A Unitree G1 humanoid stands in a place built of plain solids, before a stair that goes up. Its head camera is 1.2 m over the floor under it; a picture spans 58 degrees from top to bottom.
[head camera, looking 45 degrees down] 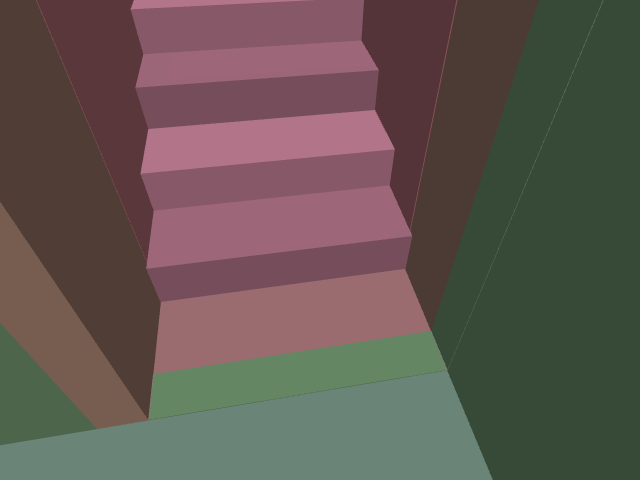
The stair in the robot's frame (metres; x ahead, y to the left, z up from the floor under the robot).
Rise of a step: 0.17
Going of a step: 0.27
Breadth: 0.87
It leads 10 degrees to the left of straight ahead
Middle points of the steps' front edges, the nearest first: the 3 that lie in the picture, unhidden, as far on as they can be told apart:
0.97 0.12 0.17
1.24 0.16 0.34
1.51 0.21 0.51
